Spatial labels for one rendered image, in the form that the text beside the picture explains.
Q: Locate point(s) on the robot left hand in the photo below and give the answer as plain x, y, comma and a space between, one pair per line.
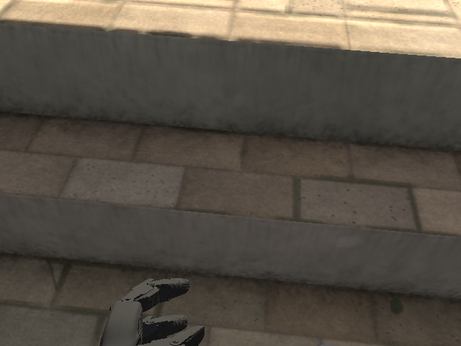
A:
125, 325

